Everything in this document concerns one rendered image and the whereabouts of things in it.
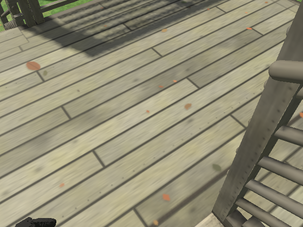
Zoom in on left robot hand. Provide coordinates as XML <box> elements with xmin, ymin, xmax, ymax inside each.
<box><xmin>15</xmin><ymin>217</ymin><xmax>57</xmax><ymax>227</ymax></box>

